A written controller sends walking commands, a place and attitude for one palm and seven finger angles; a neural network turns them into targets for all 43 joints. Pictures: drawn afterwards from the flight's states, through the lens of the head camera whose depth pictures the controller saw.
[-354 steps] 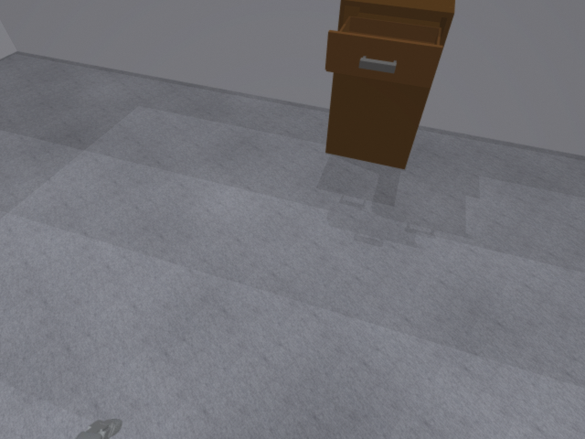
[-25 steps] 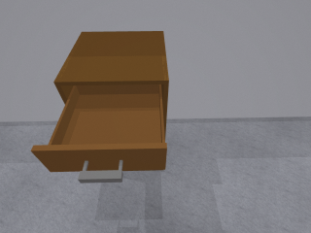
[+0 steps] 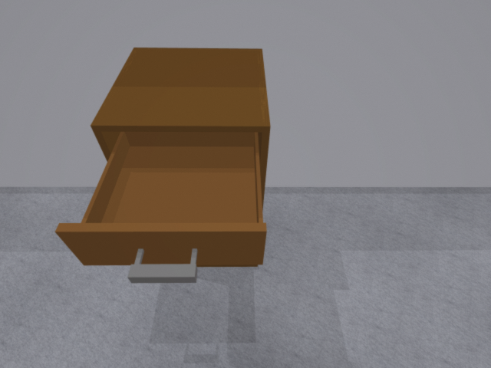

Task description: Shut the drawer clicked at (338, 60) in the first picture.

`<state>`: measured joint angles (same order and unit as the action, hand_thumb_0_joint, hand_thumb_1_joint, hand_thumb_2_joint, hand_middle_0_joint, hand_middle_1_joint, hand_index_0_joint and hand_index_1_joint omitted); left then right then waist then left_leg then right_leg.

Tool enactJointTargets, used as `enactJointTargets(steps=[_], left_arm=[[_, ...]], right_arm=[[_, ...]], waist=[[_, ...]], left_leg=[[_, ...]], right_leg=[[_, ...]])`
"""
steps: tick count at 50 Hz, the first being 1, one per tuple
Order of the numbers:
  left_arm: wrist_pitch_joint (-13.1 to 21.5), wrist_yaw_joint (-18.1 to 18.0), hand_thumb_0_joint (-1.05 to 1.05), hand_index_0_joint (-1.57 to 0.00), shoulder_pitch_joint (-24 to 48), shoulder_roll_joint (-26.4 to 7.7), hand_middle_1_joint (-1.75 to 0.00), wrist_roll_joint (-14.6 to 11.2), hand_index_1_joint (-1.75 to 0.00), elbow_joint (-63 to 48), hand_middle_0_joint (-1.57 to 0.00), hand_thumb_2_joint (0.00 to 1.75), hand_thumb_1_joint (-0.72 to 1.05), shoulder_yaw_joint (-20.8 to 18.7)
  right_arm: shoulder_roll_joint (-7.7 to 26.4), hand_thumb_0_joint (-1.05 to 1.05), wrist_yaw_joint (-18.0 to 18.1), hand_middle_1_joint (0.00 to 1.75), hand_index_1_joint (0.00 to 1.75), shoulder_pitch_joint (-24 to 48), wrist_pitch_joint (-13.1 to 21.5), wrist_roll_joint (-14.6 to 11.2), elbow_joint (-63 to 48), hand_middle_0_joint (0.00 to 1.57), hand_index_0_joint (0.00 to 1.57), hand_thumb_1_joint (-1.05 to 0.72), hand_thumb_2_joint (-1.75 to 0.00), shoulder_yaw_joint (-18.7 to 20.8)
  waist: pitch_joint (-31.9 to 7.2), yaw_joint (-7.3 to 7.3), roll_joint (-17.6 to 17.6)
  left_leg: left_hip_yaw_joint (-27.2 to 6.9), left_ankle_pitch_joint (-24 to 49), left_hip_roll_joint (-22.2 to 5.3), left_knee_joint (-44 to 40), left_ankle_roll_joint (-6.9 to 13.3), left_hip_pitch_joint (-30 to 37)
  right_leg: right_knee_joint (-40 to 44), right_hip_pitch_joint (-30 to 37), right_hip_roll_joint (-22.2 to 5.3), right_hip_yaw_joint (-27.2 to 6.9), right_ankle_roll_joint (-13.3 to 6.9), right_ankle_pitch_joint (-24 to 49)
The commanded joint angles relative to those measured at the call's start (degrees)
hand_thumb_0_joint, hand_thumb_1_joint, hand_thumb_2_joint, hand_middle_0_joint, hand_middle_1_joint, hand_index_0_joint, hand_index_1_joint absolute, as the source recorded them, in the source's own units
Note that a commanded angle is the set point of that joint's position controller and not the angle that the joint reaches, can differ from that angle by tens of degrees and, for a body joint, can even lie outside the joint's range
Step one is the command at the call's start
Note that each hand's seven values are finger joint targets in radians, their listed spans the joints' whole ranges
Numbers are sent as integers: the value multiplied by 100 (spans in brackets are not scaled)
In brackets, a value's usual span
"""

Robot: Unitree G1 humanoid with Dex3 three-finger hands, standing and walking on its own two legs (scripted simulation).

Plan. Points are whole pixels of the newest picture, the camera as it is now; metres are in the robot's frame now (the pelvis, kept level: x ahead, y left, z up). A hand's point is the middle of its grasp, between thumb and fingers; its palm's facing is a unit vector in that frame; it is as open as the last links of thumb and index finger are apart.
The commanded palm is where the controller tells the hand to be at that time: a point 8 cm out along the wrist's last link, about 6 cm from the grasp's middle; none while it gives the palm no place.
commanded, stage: raise the hand and make a fist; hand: left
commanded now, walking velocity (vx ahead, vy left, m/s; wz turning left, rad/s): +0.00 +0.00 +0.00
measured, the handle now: (165, 263) +0.33 +0.19 -0.08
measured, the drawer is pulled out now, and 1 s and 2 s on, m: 0.30 0.30 0.30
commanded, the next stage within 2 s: bring the fist close to the handle in 1.86 s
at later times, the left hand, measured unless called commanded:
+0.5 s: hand out of the picture +0.10 +0.17 -0.05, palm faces +0.21 -0.98 -0.04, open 5.3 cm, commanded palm +0.10 +0.20 -0.04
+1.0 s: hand (150, 361) +0.14 +0.15 -0.01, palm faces +0.05 -1.00 -0.01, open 3.2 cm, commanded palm +0.11 +0.20 -0.01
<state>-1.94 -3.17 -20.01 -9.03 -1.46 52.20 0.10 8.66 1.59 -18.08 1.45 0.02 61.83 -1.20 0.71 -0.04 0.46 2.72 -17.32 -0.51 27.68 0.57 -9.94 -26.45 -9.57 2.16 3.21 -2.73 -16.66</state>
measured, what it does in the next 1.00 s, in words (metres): lowers itself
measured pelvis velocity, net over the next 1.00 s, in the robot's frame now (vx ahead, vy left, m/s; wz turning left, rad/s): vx -0.05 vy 0.01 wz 0.04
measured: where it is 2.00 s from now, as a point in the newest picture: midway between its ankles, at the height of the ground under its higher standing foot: outside the picture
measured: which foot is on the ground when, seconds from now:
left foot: down 0.00-1.00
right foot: down 0.00-1.00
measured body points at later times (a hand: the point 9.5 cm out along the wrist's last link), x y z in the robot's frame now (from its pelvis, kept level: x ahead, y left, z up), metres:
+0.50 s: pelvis -0.07 -0.01 -0.09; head -0.02 +0.00 +0.36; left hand +0.08 +0.22 -0.04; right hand +0.20 -0.21 -0.11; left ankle -0.03 +0.11 -0.74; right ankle -0.03 -0.08 -0.74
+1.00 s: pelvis -0.05 +0.01 -0.08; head +0.01 +0.01 +0.36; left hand +0.13 +0.20 -0.01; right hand +0.13 -0.24 -0.16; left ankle -0.03 +0.11 -0.74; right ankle -0.03 -0.08 -0.74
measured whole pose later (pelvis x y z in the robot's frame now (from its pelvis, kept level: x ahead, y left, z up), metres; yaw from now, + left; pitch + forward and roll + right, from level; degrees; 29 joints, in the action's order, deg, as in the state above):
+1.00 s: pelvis -0.05 +0.01 -0.08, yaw +2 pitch +13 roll -2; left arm 26.8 3.9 -32.8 -8.2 -9.0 -12.2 2.3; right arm 15.4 1.2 -15.2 11.2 -0.9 30.0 1.2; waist -7.0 -0.8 2.1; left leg 0.0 -29.4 -0.2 64.8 1.7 -48.8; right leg -62.4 -46.7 0.2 6.6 -2.8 -29.2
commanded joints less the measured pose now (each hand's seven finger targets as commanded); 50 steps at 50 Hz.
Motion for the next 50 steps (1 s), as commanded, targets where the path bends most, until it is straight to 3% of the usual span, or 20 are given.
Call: enactJointTargets(steps=[1, 2, 3, 5, 7, 9, 10, 11, 13, 19, 24, 27, 30, 31, 34, 36, 39, 44, 46, 50], left_arm=[[1169, -500, 0, -26, 811, -1047, -37, -617, -37, -5973, -26, 90, 90, -353], [620, -425, 0, -28, -735, 357, -39, -590, -39, -4551, -28, 90, 90, 418], [809, -305, 0, -30, 194, 323, -41, -848, -41, -5661, -30, 90, 90, 441], [1376, -107, 0, -34, 4, 197, -45, -721, -45, -5294, -34, 90, 90, 259], [1971, 270, 0, -38, -1170, 507, -50, -817, -50, -4373, -38, 90, 90, 195], [2783, 835, 0, -42, -2028, 500, -54, -1054, -54, -4423, -42, 90, 90, -44], [3191, 1136, 0, -44, -2117, 445, -56, -1127, -56, -4559, -44, 90, 90, -104], [3524, 1385, 0, -46, -2305, 181, -58, -1123, -58, -4532, -46, 90, 90, -385], [3723, 1538, 0, -50, -2201, -158, -62, -1011, -62, -4729, -50, 90, 90, -644], [3684, 741, 0, -62, -169, -399, -75, -732, -75, -7071, -62, 90, 90, -506], [4321, 779, 0, -72, 612, -17, -86, -815, -86, -7974, -72, 90, 90, 392], [3842, 1240, 0, -78, 350, 117, -93, -791, -93, -7133, -78, 90, 90, 831], [2620, 1559, 0, -84, -592, -341, -99, -755, -99, -6126, -84, 90, 90, 429], [2166, 1527, 0, -86, -945, -631, -101, -715, -101, -5811, -86, 90, 90, 54], [1449, 1081, 0, -92, -837, -575, -108, -951, -108, -6871, -92, 90, 90, -332], [1569, 490, 0, -96, -924, -558, -112, -1102, -112, -7311, -96, 90, 90, -753], [2354, -42, 0, -102, -883, -247, -119, -1000, -119, -7812, -102, 90, 90, -562], [3455, 382, 0, -112, -1065, -29, -130, -590, -130, -7556, -112, 90, 90, 305], [3380, 801, 0, -116, -1232, 161, -134, -676, -134, -7398, -116, 90, 90, 684], [2833, 1037, 0, -124, -1478, -411, -143, -789, -143, -7679, -124, 90, 90, 171]], right_arm=[[1227, 0, 391, 30, 30, 744, 1652, -143, -1661, 20, 20, -90, -90, 239], [958, 0, 308, 30, 30, 529, 1663, -212, -1561, 20, 20, -90, -90, 229], [1212, 0, 266, 30, 30, 609, 1713, -236, -1997, 20, 20, -90, -90, 272], [1313, 0, 237, 30, 30, 643, 1844, -47, -2282, 20, 20, -90, -90, 439], [1245, 0, 116, 30, 30, 799, 1843, 3, -2634, 20, 20, -90, -90, 485], [1196, 0, -17, 30, 30, 1060, 1847, 10, -2998, 20, 20, -90, -90, 568], [1211, 0, -102, 30, 30, 1155, 1844, 24, -3166, 20, 20, -90, -90, 590], [1209, 0, -231, 30, 30, 1172, 1812, 9, -3273, 20, 20, -90, -90, 646], [1185, 0, -307, 30, 30, 1374, 1662, -17, -3670, 20, 20, -90, -90, 660], [983, 0, -145, 30, 30, 1214, 1313, -18, -4342, 20, 20, -90, -90, 526], [1025, 0, -10, 30, 30, 974, 1495, -5, -4142, 20, 20, -90, -90, 357], [1152, 0, 46, 30, 30, 887, 1603, -80, -4045, 20, 20, -90, -90, 288], [1199, 0, 129, 30, 30, 923, 1403, -227, -4275, 20, 20, -90, -90, 252], [1200, 0, 147, 30, 30, 1087, 1279, -289, -4334, 20, 20, -90, -90, 260], [1012, 0, 211, 30, 30, 1260, 996, -308, -4696, 20, 20, -90, -90, 193], [900, 0, 239, 30, 30, 1273, 918, -233, -4600, 20, 20, -90, -90, 208], [800, 0, 140, 30, 30, 915, 1047, -122, -4369, 20, 20, -90, -90, 234], [1006, 0, -66, 30, 30, 830, 1331, -34, -4128, 20, 20, -90, -90, 325], [1099, 0, -58, 30, 30, 784, 1408, -102, -4216, 20, 20, -90, -90, 330], [1209, 0, 89, 30, 30, 672, 1324, -166, -4418, 20, 20, -90, -90, 412]], waist=[[-1853, -114, 1666], [-1046, -192, 778], [-458, -261, 435], [-134, -419, -833], [-94, -119, -1762], [-458, 254, -2102], [-700, 332, -1876], [-890, 448, -1119], [-1204, 496, -378], [-1710, 147, 667], [-1883, -434, 547], [-1480, -602, 126], [-1400, -219, -598], [-1454, 22, -616], [-1851, 308, -573], [-1925, 420, -693], [-1833, 281, -319], [-1553, -195, 94], [-1442, -315, 59], [-1969, -92, -64]], left_leg=[[-243, 2980, -198, -187, -19, 929], [-347, 2768, -265, -152, 56, 480], [-533, 2383, -215, -24, 74, 18], [-501, 1373, -47, 482, 128, -705], [-444, 639, 60, 936, 63, -1622], [-308, 262, 119, 1386, -16, -2438], [-250, 240, 174, 1620, -51, -2679], [-179, 333, 212, 1814, -123, -2713], [19, 290, 283, 2168, -93, -2995], [-209, -678, 183, 2698, 109, -3334], [-542, -756, 6, 3144, 179, -3304], [-629, -1044, -16, 3158, 186, -3599], [-497, -1234, 87, 2977, 173, -4067], [-449, -1163, 128, 2863, 161, -4034], [-358, -818, 218, 2529, 131, -3668], [-373, -535, 150, 2508, 104, -3544], [-380, -32, 64, 2495, 87, -3359], [-417, -93, 18, 2873, 114, -3477], [-440, -255, 32, 2886, 145, -3466], [-445, -161, 64, 2649, 152, -3195]], right_leg=[[-257, -276, -275, -95, -2, 1081], [-277, -739, -291, 88, 99, 853], [-278, -884, -318, 149, 137, 1073], [-398, -1669, -253, 243, 210, 676], [-811, -2143, -229, 251, 211, 148], [-1330, -2160, -243, 94, 208, 23], [-1614, -2131, -264, 6, 190, 240], [-1875, -2063, -319, -85, 94, 546], [-2285, -2206, -333, -113, 37, 524], [-2441, -3179, -306, -557, -11, -1180], [-2573, -3803, -196, -551, 16, -1331], [-2374, -3780, -219, -554, 79, -1581], [-1900, -3128, -338, -825, 178, -2229], [-1795, -2834, -373, -909, 176, -2295], [-1736, -2140, -451, -809, 200, -1931], [-1872, -2004, -368, -631, 177, -1452], [-2288, -2296, -233, -345, 103, -403], [-2544, -3052, -279, -377, 113, -351], [-2338, -3071, -339, -489, 140, -594], [-2207, -2618, -340, -440, 144, -588]])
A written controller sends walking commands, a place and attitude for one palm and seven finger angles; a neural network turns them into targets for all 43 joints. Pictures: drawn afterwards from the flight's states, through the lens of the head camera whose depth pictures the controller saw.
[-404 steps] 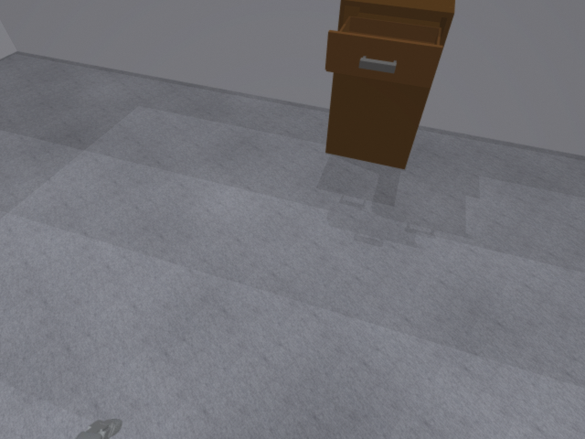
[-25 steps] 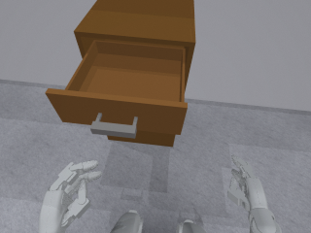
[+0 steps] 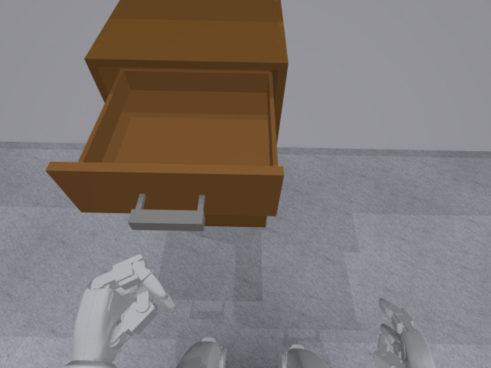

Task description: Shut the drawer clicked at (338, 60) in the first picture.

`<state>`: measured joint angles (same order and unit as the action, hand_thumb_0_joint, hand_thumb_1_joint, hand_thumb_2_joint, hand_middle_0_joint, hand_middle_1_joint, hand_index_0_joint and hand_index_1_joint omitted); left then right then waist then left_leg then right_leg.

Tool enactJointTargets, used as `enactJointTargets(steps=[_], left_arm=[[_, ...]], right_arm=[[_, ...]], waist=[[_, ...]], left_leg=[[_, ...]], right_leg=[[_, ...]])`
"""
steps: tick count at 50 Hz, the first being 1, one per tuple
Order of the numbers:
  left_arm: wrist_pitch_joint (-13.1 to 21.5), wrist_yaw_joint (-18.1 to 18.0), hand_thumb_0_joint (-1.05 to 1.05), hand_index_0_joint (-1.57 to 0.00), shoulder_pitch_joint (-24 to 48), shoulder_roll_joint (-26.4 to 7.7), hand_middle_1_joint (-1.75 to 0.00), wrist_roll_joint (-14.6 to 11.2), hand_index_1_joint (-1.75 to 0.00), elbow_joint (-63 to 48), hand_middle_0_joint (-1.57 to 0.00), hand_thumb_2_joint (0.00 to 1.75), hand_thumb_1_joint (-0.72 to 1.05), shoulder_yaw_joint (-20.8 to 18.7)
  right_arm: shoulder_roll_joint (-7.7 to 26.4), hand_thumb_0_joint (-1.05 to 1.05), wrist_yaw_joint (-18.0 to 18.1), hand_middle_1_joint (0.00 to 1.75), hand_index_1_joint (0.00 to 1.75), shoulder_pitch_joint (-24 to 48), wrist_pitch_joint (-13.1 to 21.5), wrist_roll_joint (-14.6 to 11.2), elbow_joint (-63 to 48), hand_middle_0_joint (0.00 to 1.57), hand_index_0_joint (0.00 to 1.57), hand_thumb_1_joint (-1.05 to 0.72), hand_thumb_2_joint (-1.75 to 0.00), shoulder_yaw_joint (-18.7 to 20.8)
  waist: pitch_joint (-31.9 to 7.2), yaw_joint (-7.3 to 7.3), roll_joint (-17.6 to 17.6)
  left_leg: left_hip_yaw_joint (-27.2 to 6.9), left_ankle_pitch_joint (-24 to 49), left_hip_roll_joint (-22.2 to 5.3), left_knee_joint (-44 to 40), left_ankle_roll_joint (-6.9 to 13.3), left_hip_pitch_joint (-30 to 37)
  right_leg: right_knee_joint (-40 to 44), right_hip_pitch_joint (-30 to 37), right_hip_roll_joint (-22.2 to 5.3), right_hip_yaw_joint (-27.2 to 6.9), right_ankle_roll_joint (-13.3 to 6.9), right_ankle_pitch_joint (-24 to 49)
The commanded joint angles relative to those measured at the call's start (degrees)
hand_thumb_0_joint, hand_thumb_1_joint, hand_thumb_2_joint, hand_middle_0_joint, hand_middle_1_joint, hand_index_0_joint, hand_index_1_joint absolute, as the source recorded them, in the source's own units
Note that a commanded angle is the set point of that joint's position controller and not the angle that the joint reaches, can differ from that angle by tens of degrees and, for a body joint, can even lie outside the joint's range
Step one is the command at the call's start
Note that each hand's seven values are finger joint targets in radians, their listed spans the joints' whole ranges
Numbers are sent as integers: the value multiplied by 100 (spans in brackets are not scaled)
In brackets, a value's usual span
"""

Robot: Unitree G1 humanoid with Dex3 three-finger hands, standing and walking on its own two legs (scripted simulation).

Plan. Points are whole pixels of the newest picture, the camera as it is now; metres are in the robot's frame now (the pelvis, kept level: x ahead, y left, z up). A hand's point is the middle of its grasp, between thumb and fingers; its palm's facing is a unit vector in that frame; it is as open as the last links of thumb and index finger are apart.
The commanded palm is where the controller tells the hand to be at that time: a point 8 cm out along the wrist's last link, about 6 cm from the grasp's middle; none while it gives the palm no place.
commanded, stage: raise the hand and make a fist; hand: left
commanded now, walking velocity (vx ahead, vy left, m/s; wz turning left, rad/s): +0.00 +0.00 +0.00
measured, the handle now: (169, 209) +0.38 +0.16 +0.00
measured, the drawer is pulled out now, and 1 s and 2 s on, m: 0.30 0.30 0.30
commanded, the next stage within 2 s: bring the fist close to the handle in 0.86 s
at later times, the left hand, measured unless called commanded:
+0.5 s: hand (149, 310) +0.19 +0.13 +0.10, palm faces +0.03 -1.00 -0.03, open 3.3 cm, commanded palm +0.16 +0.17 +0.10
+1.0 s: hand (168, 304) +0.19 +0.11 +0.11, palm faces +0.03 -1.00 -0.01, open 3.3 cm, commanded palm +0.16 +0.16 +0.09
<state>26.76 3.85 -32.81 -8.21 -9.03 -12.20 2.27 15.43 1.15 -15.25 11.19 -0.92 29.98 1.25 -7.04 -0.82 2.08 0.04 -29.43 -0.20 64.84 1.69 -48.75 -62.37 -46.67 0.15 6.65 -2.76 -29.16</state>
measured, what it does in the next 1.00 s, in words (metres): stands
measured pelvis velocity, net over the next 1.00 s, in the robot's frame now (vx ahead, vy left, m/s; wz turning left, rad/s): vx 0.02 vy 0.00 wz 0.00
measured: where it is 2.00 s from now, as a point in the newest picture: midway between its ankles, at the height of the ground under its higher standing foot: outside the picture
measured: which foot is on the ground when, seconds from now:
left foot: down 0.00-1.00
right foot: down 0.00-1.00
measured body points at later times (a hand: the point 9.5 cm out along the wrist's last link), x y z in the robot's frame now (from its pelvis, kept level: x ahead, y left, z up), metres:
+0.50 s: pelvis +0.02 +0.01 +0.01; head +0.05 +0.01 +0.46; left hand +0.18 +0.18 +0.10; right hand +0.21 -0.19 -0.05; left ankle +0.02 +0.10 -0.66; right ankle +0.02 -0.09 -0.66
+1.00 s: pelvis +0.02 +0.00 +0.01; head +0.05 -0.01 +0.46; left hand +0.19 +0.16 +0.11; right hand +0.20 -0.23 -0.05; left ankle +0.02 +0.10 -0.66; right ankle +0.02 -0.09 -0.66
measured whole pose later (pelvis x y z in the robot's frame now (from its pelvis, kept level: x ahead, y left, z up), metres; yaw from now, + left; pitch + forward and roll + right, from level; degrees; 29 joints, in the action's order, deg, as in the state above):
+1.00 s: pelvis +0.02 +0.00 +0.01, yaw +0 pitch +11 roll -1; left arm 20.3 -0.8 -40.0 -6.4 -5.0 -21.3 7.8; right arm 13.3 -0.3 -16.0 7.2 -0.8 23.2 -1.0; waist -8.6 -0.6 2.8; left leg 0.4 -29.5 -0.1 60.5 1.5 -42.0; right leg -58.6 -40.4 0.4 6.0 -2.7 -29.4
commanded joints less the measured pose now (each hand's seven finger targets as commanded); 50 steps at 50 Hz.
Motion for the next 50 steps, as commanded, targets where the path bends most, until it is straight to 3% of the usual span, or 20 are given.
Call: enactJointTargets(steps=[1, 2, 5, 7, 12, 14, 16, 17, 21, 25, 27, 30, 32, 36, 37, 40, 43, 45, 47, 50], left_arm=[[-175, 199, 0, -126, -283, -643, -145, 19, -145, -1239, -126, 90, 90, -272], [-235, 77, 0, -128, -231, -499, -147, 23, -147, -1524, -128, 90, 90, -206], [-268, -364, 0, -134, -257, -272, -153, -11, -153, -1863, -134, 90, 90, -231], [-212, -551, 0, -138, -378, -73, -158, 59, -158, -1944, -138, 90, 90, -26], [-364, -278, 0, -140, -738, 307, -160, 363, -160, -1679, -140, 90, 90, 872], [-531, -126, 0, -140, -814, 117, -160, 457, -160, -1739, -140, 90, 90, 859], [-676, -159, 0, -140, -800, -229, -160, 578, -160, -1797, -140, 90, 90, 568], [-691, -197, 0, -140, -754, -220, -160, 570, -160, -2035, -140, 90, 90, 523], [-551, -499, 0, -140, -688, -256, -160, 375, -160, -2560, -140, 90, 90, 183], [-301, -553, 0, -140, -521, 119, -160, 231, -160, -2507, -140, 90, 90, 555], [-304, -470, 0, -140, -522, 216, -160, 312, -160, -2254, -140, 90, 90, 795], [-517, -275, 0, -140, -876, 94, -160, 388, -160, -1901, -140, 90, 90, 791], [-701, -266, 0, -140, -984, -79, -160, 504, -160, -1841, -140, 90, 90, 644], [-735, -548, 0, -140, -774, -387, -160, 465, -160, -2135, -140, 90, 90, 140], [-662, -609, 0, -140, -743, -211, -160, 403, -160, -2273, -140, 90, 90, 221], [-361, -712, 0, -140, -778, -7, -160, 223, -160, -2533, -140, 90, 90, 348], [-208, -649, 0, -140, -928, 44, -160, 239, -160, -2238, -140, 90, 90, 471], [-233, -507, 0, -140, -886, 15, -160, 317, -160, -2012, -140, 90, 90, 581], [-364, -374, 0, -140, -1107, -19, -160, 409, -160, -1732, -140, 90, 90, 586], [-503, -269, 0, -140, -753, -96, -160, 439, -160, -1618, -140, 90, 90, 526]], right_arm=[[503, 0, 157, 30, 30, 403, 269, -73, -1229, 20, 20, -90, -90, 177], [451, 0, 155, 30, 30, 421, 225, -63, -1331, 20, 20, -90, -90, 152], [320, 0, 132, 30, 30, 388, 136, -32, -1425, 20, 20, -90, -90, 127], [288, 0, 84, 30, 30, 326, 76, 3, -1446, 20, 20, -90, -90, 94], [395, 0, -64, 30, 30, 284, -24, 3, -1578, 20, 20, -90, -90, 49], [423, 0, -66, 30, 30, 340, -84, -18, -1676, 20, 20, -90, -90, 48], [419, 0, -27, 30, 30, 404, -197, -20, -1721, 20, 20, -90, -90, 40], [390, 0, -27, 30, 30, 366, -241, -13, -1796, 20, 20, -90, -90, 23], [268, 0, 0, 30, 30, 382, -303, -12, -1877, 20, 20, -90, -90, -10], [309, 0, -22, 30, 30, 349, -168, -18, -1803, 20, 20, -90, -90, -41], [376, 0, -31, 30, 30, 333, -114, -17, -1741, 20, 20, -90, -90, -39], [430, 0, -20, 30, 30, 315, -101, -37, -1763, 20, 20, -90, -90, -6], [424, 0, -12, 30, 30, 342, -179, -58, -1812, 20, 20, -90, -90, 1], [345, 0, 18, 30, 30, 410, -241, -36, -1830, 20, 20, -90, -90, -6], [295, 0, 15, 30, 30, 394, -227, -24, -1841, 20, 20, -90, -90, -25], [259, 0, -29, 30, 30, 347, -103, -23, -1773, 20, 20, -90, -90, -20], [306, 0, -72, 30, 30, 307, -37, -15, -1641, 20, 20, -90, -90, 12], [374, 0, -89, 30, 30, 325, -25, -9, -1632, 20, 20, -90, -90, 15], [381, 0, -87, 30, 30, 329, -73, -17, -1631, 20, 20, -90, -90, 32], [403, 0, -44, 30, 30, 373, -127, -26, -1693, 20, 20, -90, -90, 20]], waist=[[-1213, 30, -314], [-1282, 67, -148], [-1186, 144, -80], [-1155, 101, -80], [-666, -107, -178], [-621, -66, -156], [-574, -16, -173], [-804, 24, -103], [-988, 156, 5], [-726, -22, -113], [-568, -128, -244], [-584, -74, -433], [-609, -5, -311], [-697, 126, -293], [-761, 131, -170], [-855, 96, 9], [-647, -13, -191], [-447, -110, -319], [-371, -97, -431], [-344, -124, -520]], left_leg=[[-181, 1163, 21, -1131, 40, 783], [-174, 1278, 30, -1207, 43, 923], [-205, 1765, -7, -1321, -1, 1196], [-231, 2105, -33, -1298, -17, 1342], [-323, 2146, -115, -1318, -15, 1310], [-346, 1830, -97, -1391, -19, 1240], [-368, 1657, -93, -1457, -20, 1218], [-358, 1703, -71, -1478, -21, 1332], [-352, 1816, -82, -1509, -69, 1447], [-415, 1445, -93, -1482, -59, 1342], [-421, 1194, -85, -1445, -23, 1192], [-373, 994, -46, -1456, -1, 983], [-314, 984, -24, -1503, 0, 1004], [-234, 1036, 2, -1512, 3, 999], [-188, 1118, 17, -1499, 4, 1084], [-167, 1427, 4, -1426, -19, 1224], [-192, 1440, -12, -1351, -10, 1085], [-195, 1187, -5, -1311, 10, 915], [-171, 1132, 10, -1294, 25, 825], [-159, 964, 43, -1260, 33, 745]], right_leg=[[1336, 1157, -95, -686, 143, 825], [1246, 1179, -75, -562, 137, 1035], [1082, 1203, 1, -304, 102, 1581], [1018, 1139, 26, -239, 100, 1842], [1054, 889, -4, -192, 142, 1739], [1091, 940, -12, -216, 121, 1522], [1103, 954, -6, -207, 106, 1371], [1088, 1037, -5, -214, 96, 1404], [1044, 1131, 44, -178, 79, 1382], [1106, 869, 76, -163, 108, 1065], [1172, 795, 58, -214, 121, 904], [1267, 983, 11, -302, 121, 807], [1315, 1071, -5, -349, 106, 790], [1376, 1251, 3, -416, 87, 797], [1367, 1278, 12, -421, 87, 908], [1297, 1281, 46, -378, 85, 1263], [1319, 1190, 40, -410, 113, 1356], [1398, 1096, 0, -506, 141, 1135], [1494, 1150, -43, -626, 157, 1090], [1526, 1060, -64, -671, 173, 841]])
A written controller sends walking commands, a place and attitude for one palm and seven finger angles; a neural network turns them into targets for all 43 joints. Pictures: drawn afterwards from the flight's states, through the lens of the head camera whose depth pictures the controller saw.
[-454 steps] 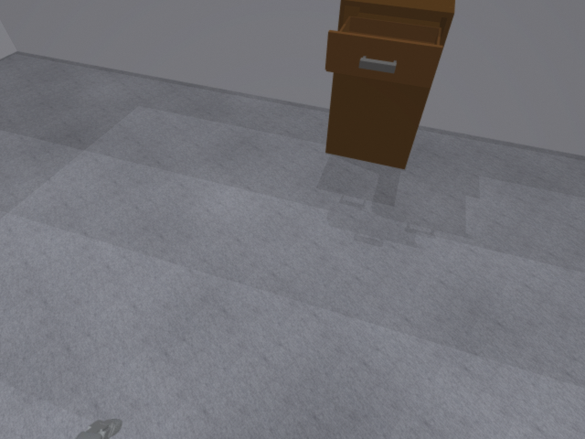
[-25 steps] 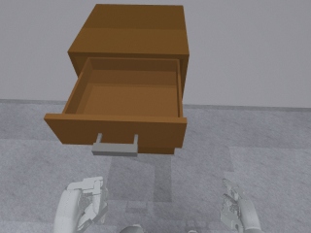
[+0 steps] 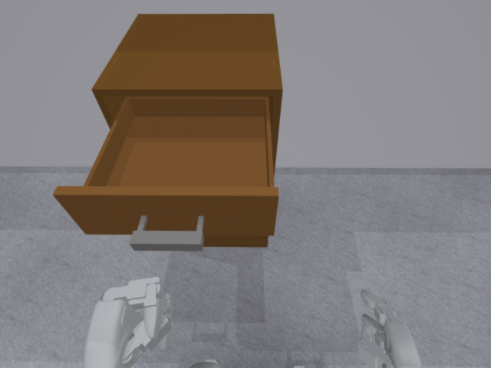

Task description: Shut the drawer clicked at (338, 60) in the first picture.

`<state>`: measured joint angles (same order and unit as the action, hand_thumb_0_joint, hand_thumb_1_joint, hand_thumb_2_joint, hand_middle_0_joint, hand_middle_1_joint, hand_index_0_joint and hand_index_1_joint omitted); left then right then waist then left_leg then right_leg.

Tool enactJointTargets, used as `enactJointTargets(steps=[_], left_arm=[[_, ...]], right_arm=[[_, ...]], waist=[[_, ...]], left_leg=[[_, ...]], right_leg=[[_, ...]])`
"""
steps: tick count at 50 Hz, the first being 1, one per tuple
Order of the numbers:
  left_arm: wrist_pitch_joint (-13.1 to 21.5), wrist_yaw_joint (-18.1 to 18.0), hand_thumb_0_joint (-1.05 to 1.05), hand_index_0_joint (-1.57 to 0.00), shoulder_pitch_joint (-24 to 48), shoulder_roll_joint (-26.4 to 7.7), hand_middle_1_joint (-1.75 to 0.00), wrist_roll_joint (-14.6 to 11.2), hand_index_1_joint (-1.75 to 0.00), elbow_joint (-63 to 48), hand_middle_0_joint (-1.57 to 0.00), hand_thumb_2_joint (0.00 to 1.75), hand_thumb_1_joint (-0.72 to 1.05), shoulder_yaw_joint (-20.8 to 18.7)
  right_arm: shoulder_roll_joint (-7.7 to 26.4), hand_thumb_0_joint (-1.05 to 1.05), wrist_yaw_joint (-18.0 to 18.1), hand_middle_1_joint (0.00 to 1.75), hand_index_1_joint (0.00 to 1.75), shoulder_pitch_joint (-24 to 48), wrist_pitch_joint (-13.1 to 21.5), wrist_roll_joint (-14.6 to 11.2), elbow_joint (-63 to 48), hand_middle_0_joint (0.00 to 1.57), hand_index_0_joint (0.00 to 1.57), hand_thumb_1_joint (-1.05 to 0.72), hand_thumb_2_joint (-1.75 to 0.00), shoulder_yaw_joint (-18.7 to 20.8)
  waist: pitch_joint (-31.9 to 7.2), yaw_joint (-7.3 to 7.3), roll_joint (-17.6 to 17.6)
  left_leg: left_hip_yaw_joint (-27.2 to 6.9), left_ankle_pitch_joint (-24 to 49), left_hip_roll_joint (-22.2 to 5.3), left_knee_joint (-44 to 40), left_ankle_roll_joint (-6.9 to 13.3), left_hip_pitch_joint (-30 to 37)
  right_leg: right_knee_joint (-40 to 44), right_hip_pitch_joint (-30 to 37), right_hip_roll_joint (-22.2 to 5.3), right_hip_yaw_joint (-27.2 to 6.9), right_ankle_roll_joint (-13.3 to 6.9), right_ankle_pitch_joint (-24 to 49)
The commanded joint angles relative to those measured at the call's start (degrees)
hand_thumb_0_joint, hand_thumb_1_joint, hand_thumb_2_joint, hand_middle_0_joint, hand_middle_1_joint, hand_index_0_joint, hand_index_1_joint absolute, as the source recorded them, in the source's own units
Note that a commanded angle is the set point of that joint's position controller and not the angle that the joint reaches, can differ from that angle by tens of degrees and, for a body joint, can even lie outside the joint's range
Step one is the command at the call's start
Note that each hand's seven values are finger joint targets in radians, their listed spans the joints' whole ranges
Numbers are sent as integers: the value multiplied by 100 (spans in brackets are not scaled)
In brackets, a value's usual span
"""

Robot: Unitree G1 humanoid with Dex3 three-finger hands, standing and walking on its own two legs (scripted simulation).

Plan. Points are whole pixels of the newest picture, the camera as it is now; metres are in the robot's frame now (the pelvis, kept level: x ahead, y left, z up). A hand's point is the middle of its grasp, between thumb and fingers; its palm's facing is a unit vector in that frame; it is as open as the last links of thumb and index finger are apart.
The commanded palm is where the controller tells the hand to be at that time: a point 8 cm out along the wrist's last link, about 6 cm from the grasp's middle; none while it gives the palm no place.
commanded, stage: bring the fist close to the handle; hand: left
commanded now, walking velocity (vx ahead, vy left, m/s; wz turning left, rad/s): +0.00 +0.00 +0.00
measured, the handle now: (170, 230) +0.36 +0.17 -0.01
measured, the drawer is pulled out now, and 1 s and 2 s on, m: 0.30 0.30 0.27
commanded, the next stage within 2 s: push the drawer shut in 1.36 s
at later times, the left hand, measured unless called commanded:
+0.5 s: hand (180, 305) +0.21 +0.11 +0.03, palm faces +0.01 -1.00 -0.03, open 3.3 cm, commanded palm +0.20 +0.17 +0.03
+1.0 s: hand (188, 281) +0.27 +0.12 -0.02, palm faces -0.02 -1.00 -0.02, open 3.3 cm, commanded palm +0.24 +0.17 -0.02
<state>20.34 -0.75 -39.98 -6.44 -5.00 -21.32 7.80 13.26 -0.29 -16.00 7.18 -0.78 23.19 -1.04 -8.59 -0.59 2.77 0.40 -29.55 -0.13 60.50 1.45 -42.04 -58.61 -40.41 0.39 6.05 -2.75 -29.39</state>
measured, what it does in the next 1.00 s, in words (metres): stands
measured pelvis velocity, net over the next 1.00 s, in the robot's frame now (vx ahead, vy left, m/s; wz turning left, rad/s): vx -0.02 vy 0.01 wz -0.01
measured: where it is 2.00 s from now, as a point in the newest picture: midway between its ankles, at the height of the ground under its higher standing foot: outside the picture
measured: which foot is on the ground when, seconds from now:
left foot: down 0.00-1.00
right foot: down 0.00-1.00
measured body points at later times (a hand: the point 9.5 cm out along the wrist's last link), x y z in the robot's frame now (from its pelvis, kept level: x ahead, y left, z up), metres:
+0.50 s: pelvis +0.00 -0.01 -0.02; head +0.06 -0.01 +0.43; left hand +0.21 +0.16 +0.03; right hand +0.17 -0.24 -0.10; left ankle +0.01 +0.10 -0.67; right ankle +0.00 -0.09 -0.67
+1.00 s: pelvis -0.02 +0.01 -0.05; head +0.08 +0.01 +0.39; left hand +0.26 +0.17 -0.02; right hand +0.16 -0.22 -0.14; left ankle +0.01 +0.10 -0.67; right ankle +0.00 -0.09 -0.67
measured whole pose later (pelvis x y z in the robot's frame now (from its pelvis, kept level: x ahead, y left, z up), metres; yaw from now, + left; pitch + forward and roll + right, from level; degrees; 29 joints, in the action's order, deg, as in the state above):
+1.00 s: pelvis -0.02 +0.01 -0.05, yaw +0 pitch +21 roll -2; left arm 25.7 -2.1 -8.3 -6.9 -4.3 7.4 3.7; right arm 12.8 -1.1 -11.5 4.6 1.0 28.9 -1.2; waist -10.3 -1.5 1.4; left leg 0.3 -32.9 0.0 74.1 2.1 -62.4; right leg -72.0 -60.5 -0.4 6.4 -2.7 -32.7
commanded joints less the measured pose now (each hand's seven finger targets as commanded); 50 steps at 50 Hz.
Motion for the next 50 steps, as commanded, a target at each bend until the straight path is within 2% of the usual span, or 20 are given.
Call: enactJointTargets(steps=[1, 3, 5, 6, 9, 11, 13, 18, 22, 26, 27, 31, 33, 36, 40, 41, 45, 48, 49, 50], left_arm=[[136, 155, 0, -140, 130, -365, -160, 31, -160, -643, -140, 90, 90, -183], [260, 81, 0, -140, 440, -353, -160, -22, -160, -667, -140, 90, 90, -318], [500, -8, 0, -140, 668, -340, -160, -107, -160, -763, -140, 90, 90, -459], [623, -75, 0, -140, 751, -480, -160, -108, -160, -797, -140, 90, 90, -619], [854, -49, 0, -140, 802, -198, -160, -182, -160, -649, -140, 90, 90, -367], [835, 31, 0, -140, 875, -225, -160, -116, -160, -313, -140, 90, 90, -331], [700, 174, 0, -140, 746, -177, -160, -98, -160, -3, -140, 90, 90, -237], [369, 261, 0, -140, 1021, -439, -160, -80, -160, 194, -140, 90, 90, -533], [637, 2, 0, -140, 1365, -452, -160, -205, -160, 65, -140, 90, 90, -830], [995, -97, 0, -140, 1859, -301, -160, -160, -160, 324, -140, 90, 90, -622], [1041, -55, 0, -140, 1951, -129, -160, -129, -160, 433, -140, 90, 90, -399], [886, 163, 0, -140, 1945, -247, -160, -31, -160, 981, -140, 90, 90, -369], [763, 208, 0, -140, 2093, -265, -160, -28, -160, 945, -140, 90, 90, -348], [694, 44, 0, -140, 2675, -530, -160, -64, -160, 890, -140, 90, 90, -679], [892, -236, 0, -140, 3193, -319, -160, -104, -160, 1007, -140, 90, 90, -694], [936, -290, 0, -140, 3232, -315, -160, -72, -160, 1112, -140, 90, 90, -666], [963, -167, 0, -140, 3406, -136, -160, 31, -160, 1754, -140, 90, 90, -386], [845, -10, 0, -140, 3542, -140, -160, 103, -160, 1957, -140, 90, 90, -298], [817, 10, 0, -140, 3712, -159, -160, 83, -160, 1776, -140, 90, 90, -264], [793, -14, 0, -140, 3633, -328, -160, 60, -160, 1634, -140, 90, 90, -459]], right_arm=[[619, 0, 119, 30, 30, 458, 251, -19, -982, 20, 20, -90, -90, 250], [582, 0, 139, 30, 30, 465, 246, -1, -974, 20, 20, -90, -90, 236], [535, 0, 140, 30, 30, 448, 310, 32, -908, 20, 20, -90, -90, 249], [539, 0, 141, 30, 30, 454, 319, 38, -845, 20, 20, -90, -90, 261], [520, 0, 80, 30, 30, 437, 398, 51, -770, 20, 20, -90, -90, 249], [579, 0, 70, 30, 30, 440, 398, 55, -679, 20, 20, -90, -90, 266], [601, 0, 53, 30, 30, 424, 362, 46, -687, 20, 20, -90, -90, 273], [624, 0, 105, 30, 30, 463, 204, 21, -750, 20, 20, -90, -90, 282], [554, 0, 133, 30, 30, 482, 235, 68, -659, 20, 20, -90, -90, 296], [581, 0, 88, 30, 30, 494, 316, 116, -479, 20, 20, -90, -90, 287], [583, 0, 65, 30, 30, 509, 330, 126, -444, 20, 20, -90, -90, 279], [704, 0, 53, 30, 30, 485, 264, 109, -450, 20, 20, -90, -90, 322], [707, 0, 54, 30, 30, 488, 200, 81, -519, 20, 20, -90, -90, 327], [711, 0, 106, 30, 30, 518, 125, 94, -482, 20, 20, -90, -90, 308], [636, 0, 92, 30, 30, 544, 119, 132, -360, 20, 20, -90, -90, 291], [647, 0, 83, 30, 30, 546, 117, 145, -321, 20, 20, -90, -90, 288], [706, 0, 19, 30, 30, 523, 69, 155, -208, 20, 20, -90, -90, 295], [746, 0, -11, 30, 30, 516, -36, 134, -241, 20, 20, -90, -90, 306], [744, 0, -14, 30, 30, 536, -58, 128, -273, 20, 20, -90, -90, 316], [751, 0, -7, 30, 30, 496, -87, 118, -300, 20, 20, -90, -90, 328]], waist=[[-179, -142, -640], [-310, -123, -580], [-679, -66, -463], [-786, -48, -348], [-1004, -86, -138], [-977, -182, -353], [-941, -171, -465], [-973, -90, -442], [-1297, -44, -504], [-1160, -186, -341], [-1187, -227, -244], [-1351, -219, -428], [-1464, -172, -296], [-1596, -135, -270], [-1689, -136, -252], [-1704, -188, -322], [-1703, -261, -343], [-1779, -210, -172], [-1954, -196, -64], [-2116, -109, -89]], left_leg=[[-197, 931, 49, -784, 52, 8], [-175, 920, 56, -698, 46, 3], [-167, 1078, 60, -571, 35, 12], [-163, 1173, 46, -526, 29, 27], [-161, 1407, 47, -407, 14, 32], [-182, 1441, 26, -293, 31, -110], [-172, 1363, 43, -256, 20, -292], [-133, 1315, 65, -258, 21, -436], [-123, 1442, 55, -120, -2, -495], [-170, 1354, 37, 49, -4, -641], [-180, 1333, 44, 98, 0, -642], [-199, 1188, 32, 166, 22, -790], [-181, 1182, 40, 134, 23, -733], [-209, 1207, 35, 168, 27, -781], [-236, 1256, 42, 256, 2, -801], [-263, 1294, 19, 292, 11, -817], [-291, 1185, 19, 392, -1, -933], [-307, 1203, 21, 368, -7, -903], [-303, 1223, 22, 361, 2, -803], [-315, 1348, 16, 307, -9, -673]], right_leg=[[1163, 413, -89, -642, 171, 787], [1082, 329, -72, -647, 165, 741], [900, 381, -63, -638, 151, 963], [832, 373, -44, -623, 135, 1080], [653, 337, -53, -590, 135, 1493], [634, 288, -73, -647, 164, 1620], [650, 325, -124, -735, 201, 1671], [661, 409, -161, -798, 193, 1574], [450, 456, -134, -760, 190, 1874], [253, -60, -92, -662, 145, 1552], [197, -185, -100, -646, 143, 1529], [139, -301, -103, -665, 133, 1302], [107, -313, -110, -624, 124, 1291], [15, -346, -74, -584, 109, 1238], [-140, -522, -58, -519, 102, 1245], [-179, -624, -43, -483, 103, 1249], [-276, -850, -54, -468, 99, 1188], [-353, -941, -64, -432, 71, 1164], [-342, -908, -73, -448, 70, 1162], [-350, -780, -67, -433, 56, 1256]])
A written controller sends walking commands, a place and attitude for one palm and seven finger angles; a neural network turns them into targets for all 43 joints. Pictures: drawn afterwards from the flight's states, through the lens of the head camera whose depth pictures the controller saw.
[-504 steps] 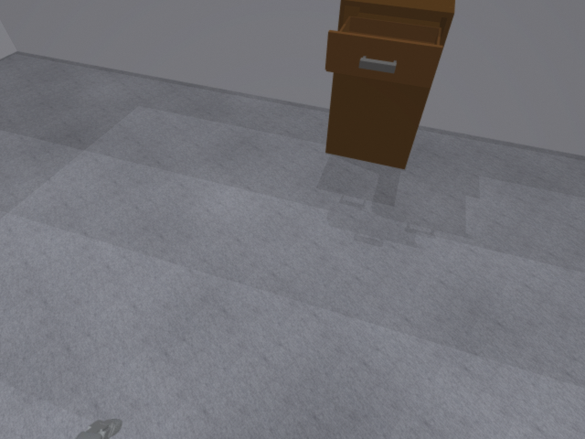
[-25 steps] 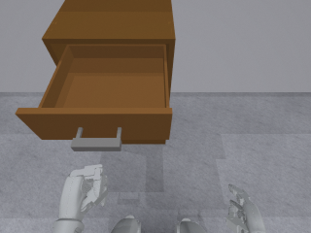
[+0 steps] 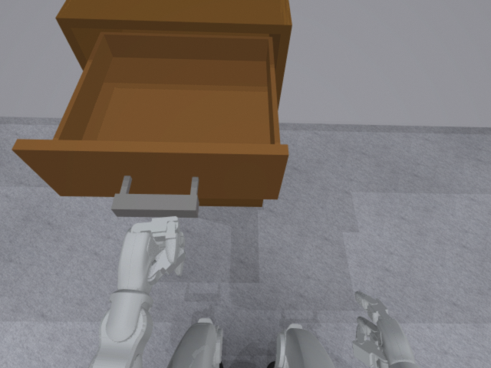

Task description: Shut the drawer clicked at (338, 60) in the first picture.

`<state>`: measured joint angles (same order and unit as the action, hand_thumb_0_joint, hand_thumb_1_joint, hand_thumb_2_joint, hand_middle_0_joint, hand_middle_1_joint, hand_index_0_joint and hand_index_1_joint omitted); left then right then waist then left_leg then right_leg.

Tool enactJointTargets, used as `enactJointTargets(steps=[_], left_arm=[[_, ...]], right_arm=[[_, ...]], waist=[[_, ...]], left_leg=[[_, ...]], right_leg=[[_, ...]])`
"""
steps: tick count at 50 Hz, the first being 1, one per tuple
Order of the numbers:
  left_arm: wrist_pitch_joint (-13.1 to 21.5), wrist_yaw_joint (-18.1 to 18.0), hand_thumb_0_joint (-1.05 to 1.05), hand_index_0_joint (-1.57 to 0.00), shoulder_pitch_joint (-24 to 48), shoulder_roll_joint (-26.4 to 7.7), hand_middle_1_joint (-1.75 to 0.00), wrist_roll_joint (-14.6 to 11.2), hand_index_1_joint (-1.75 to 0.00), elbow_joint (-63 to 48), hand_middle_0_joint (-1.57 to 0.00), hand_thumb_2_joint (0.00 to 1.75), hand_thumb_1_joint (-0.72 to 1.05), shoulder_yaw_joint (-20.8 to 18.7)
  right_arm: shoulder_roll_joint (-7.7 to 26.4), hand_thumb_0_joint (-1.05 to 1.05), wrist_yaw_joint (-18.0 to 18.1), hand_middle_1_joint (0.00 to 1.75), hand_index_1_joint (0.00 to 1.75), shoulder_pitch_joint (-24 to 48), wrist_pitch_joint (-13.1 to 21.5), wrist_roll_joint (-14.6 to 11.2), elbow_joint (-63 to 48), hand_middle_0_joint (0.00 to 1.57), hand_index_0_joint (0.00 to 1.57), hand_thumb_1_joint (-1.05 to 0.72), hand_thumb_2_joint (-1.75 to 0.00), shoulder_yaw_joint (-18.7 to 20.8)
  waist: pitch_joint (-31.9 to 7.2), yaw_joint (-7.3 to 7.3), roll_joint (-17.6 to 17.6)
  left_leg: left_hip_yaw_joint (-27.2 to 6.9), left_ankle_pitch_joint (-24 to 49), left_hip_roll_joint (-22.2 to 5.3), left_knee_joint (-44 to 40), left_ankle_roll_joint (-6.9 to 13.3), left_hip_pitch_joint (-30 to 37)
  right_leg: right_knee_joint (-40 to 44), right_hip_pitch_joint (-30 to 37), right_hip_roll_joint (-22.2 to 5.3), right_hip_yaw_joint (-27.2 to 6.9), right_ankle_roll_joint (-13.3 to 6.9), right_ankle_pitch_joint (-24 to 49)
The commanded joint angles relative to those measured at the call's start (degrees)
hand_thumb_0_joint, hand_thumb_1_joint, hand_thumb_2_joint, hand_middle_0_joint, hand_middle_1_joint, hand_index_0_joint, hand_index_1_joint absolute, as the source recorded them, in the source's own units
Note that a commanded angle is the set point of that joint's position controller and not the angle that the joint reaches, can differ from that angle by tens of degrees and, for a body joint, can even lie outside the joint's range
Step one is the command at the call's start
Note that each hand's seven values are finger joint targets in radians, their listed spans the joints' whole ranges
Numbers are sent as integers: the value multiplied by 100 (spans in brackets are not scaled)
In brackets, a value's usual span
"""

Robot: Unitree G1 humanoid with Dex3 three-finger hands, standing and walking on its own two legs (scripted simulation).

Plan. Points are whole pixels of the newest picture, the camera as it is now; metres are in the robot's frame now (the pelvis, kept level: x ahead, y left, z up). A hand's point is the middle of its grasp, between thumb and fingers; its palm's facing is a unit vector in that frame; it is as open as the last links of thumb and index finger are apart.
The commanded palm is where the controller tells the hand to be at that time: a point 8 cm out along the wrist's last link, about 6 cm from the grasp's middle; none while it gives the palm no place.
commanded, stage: bring the fist close to the handle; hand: left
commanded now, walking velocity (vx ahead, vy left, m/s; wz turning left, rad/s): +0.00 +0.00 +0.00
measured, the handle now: (159, 193) +0.38 +0.16 +0.03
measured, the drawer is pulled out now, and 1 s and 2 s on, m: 0.30 0.27 0.15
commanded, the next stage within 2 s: push the drawer shut in 0.36 s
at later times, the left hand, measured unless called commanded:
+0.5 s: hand (181, 255) +0.28 +0.11 +0.04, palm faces +0.02 -1.00 -0.01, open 3.3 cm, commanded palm +0.26 +0.16 +0.03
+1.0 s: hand (191, 228) +0.32 +0.10 +0.03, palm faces -0.01 -1.00 -0.05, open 3.3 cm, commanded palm +0.32 +0.16 +0.03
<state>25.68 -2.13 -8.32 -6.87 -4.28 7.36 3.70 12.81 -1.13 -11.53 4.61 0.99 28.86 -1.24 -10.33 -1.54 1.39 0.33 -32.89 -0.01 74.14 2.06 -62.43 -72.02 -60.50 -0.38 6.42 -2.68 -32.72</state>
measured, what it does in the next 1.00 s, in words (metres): stands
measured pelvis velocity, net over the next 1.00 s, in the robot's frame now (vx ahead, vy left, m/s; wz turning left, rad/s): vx -0.01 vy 0.00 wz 0.00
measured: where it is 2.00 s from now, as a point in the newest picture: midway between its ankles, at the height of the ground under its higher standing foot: outside the picture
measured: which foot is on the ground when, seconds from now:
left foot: down 0.00-1.00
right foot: down 0.00-1.00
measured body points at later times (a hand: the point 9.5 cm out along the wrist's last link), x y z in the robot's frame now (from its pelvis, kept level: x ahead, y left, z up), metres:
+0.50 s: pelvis +0.00 +0.01 +0.00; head +0.09 +0.01 +0.44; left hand +0.27 +0.16 +0.04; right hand +0.18 -0.22 -0.09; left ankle +0.02 +0.10 -0.62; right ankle +0.02 -0.10 -0.62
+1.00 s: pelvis -0.01 +0.00 +0.00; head +0.10 +0.00 +0.44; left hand +0.32 +0.16 +0.03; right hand +0.15 -0.24 -0.11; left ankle +0.02 +0.10 -0.62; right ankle +0.02 -0.10 -0.62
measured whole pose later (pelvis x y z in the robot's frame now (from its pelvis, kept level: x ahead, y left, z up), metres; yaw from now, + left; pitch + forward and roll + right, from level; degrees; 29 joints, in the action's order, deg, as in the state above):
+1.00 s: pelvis -0.01 +0.00 +0.00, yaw +0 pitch +21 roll -2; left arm 26.0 -5.7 4.3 -7.9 -4.1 18.8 3.4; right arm 13.4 -0.6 -11.2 1.1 0.9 32.2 -1.1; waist -9.0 -2.4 1.9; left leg 0.4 -31.6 0.0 72.8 2.0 -62.3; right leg -71.0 -60.5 -0.3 6.3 -2.8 -31.5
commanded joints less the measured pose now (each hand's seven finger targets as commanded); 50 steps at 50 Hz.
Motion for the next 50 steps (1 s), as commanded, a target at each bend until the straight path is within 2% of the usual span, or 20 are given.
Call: enactJointTargets(steps=[1, 3, 5, 6, 9, 11, 12, 13, 16, 17, 20, 23, 27, 31, 34, 36, 37, 40, 43, 50], left_arm=[[221, 77, 0, -140, 303, -354, -160, -38, -160, -1322, -140, 90, 90, -141], [233, -50, 0, -140, 257, -200, -160, -113, -160, -1747, -140, 90, 90, -46], [254, -210, 0, -140, 120, -143, -160, -147, -160, -1839, -140, 90, 90, -63], [266, -287, 0, -140, 48, -190, -160, -107, -160, -1766, -140, 90, 90, -98], [312, -364, 0, -140, 129, 160, -160, 69, -160, -1354, -140, 90, 90, 322], [313, -339, 0, -140, 172, 185, -160, 208, -160, -1017, -140, 90, 90, 451], [324, -309, 0, -140, 390, 179, -160, 240, -160, -1023, -140, 90, 90, 498], [330, -289, 0, -140, 379, 32, -160, 264, -160, -985, -140, 90, 90, 357], [364, -270, 0, -140, 536, -221, -160, 232, -160, -1329, -140, 90, 90, 145], [387, -289, 0, -140, 459, -257, -160, 216, -160, -1447, -140, 90, 90, 53], [447, -412, 0, -140, 382, -94, -160, 85, -160, -1734, -140, 90, 90, 103], [410, -458, 0, -140, 258, 42, -160, 62, -160, -1503, -140, 90, 90, 215], [327, -332, 0, -140, 794, 91, -160, 230, -160, -957, -140, 90, 90, 432], [267, -231, 0, -140, 1387, -219, -160, 192, -160, -718, -140, 90, 90, 124], [290, -305, 0, -140, 1884, -325, -160, 73, -160, -858, -140, 90, 90, -120], [307, -395, 0, -140, 1879, -562, -160, -8, -160, -852, -140, 90, 90, -459], [336, -406, 0, -140, 1944, -406, -160, -31, -160, -879, -140, 90, 90, -356], [360, -441, 0, -140, 2314, -259, -160, -54, -160, -750, -140, 90, 90, -193], [404, -451, 0, -140, 2413, -355, -160, -47, -160, -513, -140, 90, 90, -298], [501, -389, 0, -140, 3337, -521, -160, -44, -160, 53, -140, 90, 90, -407]], right_arm=[[804, 0, 83, 30, 30, 79, 141, -56, -930, 20, 20, -90, -90, 349], [729, 0, 69, 30, 30, 62, 106, -62, -985, 20, 20, -90, -90, 342], [697, 0, 59, 30, 30, 47, 85, -53, -976, 20, 20, -90, -90, 329], [704, 0, 67, 30, 30, 41, 74, -44, -962, 20, 20, -90, -90, 311], [703, 0, 37, 30, 30, 55, 42, -29, -885, 20, 20, -90, -90, 297], [734, 0, 35, 30, 30, 86, 14, -31, -878, 20, 20, -90, -90, 291], [739, 0, 35, 30, 30, 98, 10, -25, -874, 20, 20, -90, -90, 293], [751, 0, 48, 30, 30, 91, -4, -40, -869, 20, 20, -90, -90, 308], [750, 0, 81, 30, 30, 102, -29, -31, -931, 20, 20, -90, -90, 314], [731, 0, 86, 30, 30, 119, -38, -32, -959, 20, 20, -90, -90, 316], [664, 0, 60, 30, 30, 139, -28, -24, -972, 20, 20, -90, -90, 294], [668, 0, 38, 30, 30, 109, -44, -25, -915, 20, 20, -90, -90, 285], [730, 0, 60, 30, 30, 89, -75, -27, -815, 20, 20, -90, -90, 271], [786, 0, 125, 30, 30, 96, -107, -47, -768, 20, 20, -90, -90, 268], [765, 0, 144, 30, 30, 107, -112, -39, -715, 20, 20, -90, -90, 276], [767, 0, 156, 30, 30, 57, -117, -26, -684, 20, 20, -90, -90, 274], [738, 0, 142, 30, 30, 67, -119, -18, -664, 20, 20, -90, -90, 276], [751, 0, 113, 30, 30, 59, -119, -21, -534, 20, 20, -90, -90, 274], [778, 0, 122, 30, 30, 27, -119, -19, -464, 20, 20, -90, -90, 293], [832, 0, 161, 30, 30, 24, -127, -42, -303, 20, 20, -90, -90, 284]], waist=[[-2053, 55, 101], [-2233, 90, 174], [-2177, 70, 38], [-2078, 35, -94], [-1479, -184, -313], [-1137, -246, -407], [-1209, -264, -330], [-1209, -203, -305], [-1691, -74, -43], [-1861, 41, 118], [-1999, 69, 280], [-1776, -77, -47], [-1343, -299, -315], [-1432, -242, -241], [-1829, -158, 84], [-2096, -70, 33], [-2235, -93, 80], [-2055, -227, 156], [-2063, -244, -96], [-1815, -383, -177]], left_leg=[[-308, 1820, -1, -1093, -73, 1452], [-318, 2155, -12, -1164, -93, 1751], [-329, 2240, -26, -1181, -106, 1767], [-372, 2255, -41, -1174, -104, 1677], [-420, 1754, -58, -1144, -103, 1396], [-434, 1381, -55, -1161, -79, 1189], [-429, 1243, -39, -1132, -70, 1168], [-427, 1172, -35, -1158, -83, 1187], [-401, 1404, -12, -1168, -86, 1391], [-392, 1590, -14, -1194, -112, 1549], [-416, 1944, -27, -1213, -156, 1824], [-405, 1891, -44, -1163, -123, 1616], [-425, 1319, -38, -1103, -68, 1240], [-396, 1122, -1, -1099, -46, 1159], [-366, 1362, 12, -1093, -68, 1430], [-333, 1700, 16, -1076, -70, 1452], [-335, 1872, 9, -1065, -77, 1576], [-364, 1803, -15, -1049, -89, 1584], [-326, 1745, -11, -1037, -64, 1445], [-278, 1191, 11, -1042, -28, 1154]], right_leg=[[981, 1298, 27, -460, 45, 1669], [982, 1428, 23, -420, 49, 1939], [999, 1466, 34, -394, 63, 2019], [967, 1418, 48, -362, 59, 2008], [998, 1011, 43, -321, 87, 1573], [1070, 832, 43, -331, 74, 1210], [1065, 788, 33, -358, 79, 1099], [1076, 785, 32, -366, 61, 1018], [1036, 1014, 27, -409, 34, 1195], [983, 1074, 25, -408, 17, 1328], [963, 1114, 32, -376, 19, 1565], [1017, 1132, 48, -362, 60, 1653], [1099, 884, 36, -382, 82, 1210], [1156, 939, 32, -461, 65, 1015], [1111, 1017, 17, -472, 64, 1209], [1065, 1307, 34, -492, 59, 1569], [1031, 1323, 25, -487, 72, 1757], [1050, 1137, 18, -455, 87, 1680], [1100, 1288, 19, -501, 101, 1702], [1282, 1204, 7, -620, 124, 1161]])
